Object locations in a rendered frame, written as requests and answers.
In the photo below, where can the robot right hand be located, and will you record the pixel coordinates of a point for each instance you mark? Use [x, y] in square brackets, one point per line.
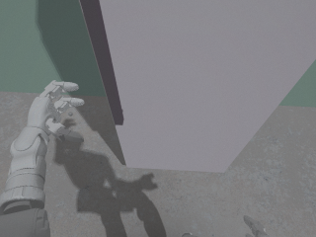
[256, 226]

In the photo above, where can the left robot forearm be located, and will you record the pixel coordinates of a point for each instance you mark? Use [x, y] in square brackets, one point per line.
[26, 177]

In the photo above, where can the left robot upper arm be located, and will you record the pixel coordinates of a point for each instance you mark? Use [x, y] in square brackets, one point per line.
[26, 223]

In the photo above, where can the robot left hand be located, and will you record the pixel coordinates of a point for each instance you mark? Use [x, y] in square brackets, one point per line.
[42, 110]

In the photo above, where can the fridge door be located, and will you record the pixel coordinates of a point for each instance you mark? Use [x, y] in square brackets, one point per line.
[198, 78]

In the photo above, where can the handle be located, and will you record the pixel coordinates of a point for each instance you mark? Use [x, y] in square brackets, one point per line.
[95, 23]

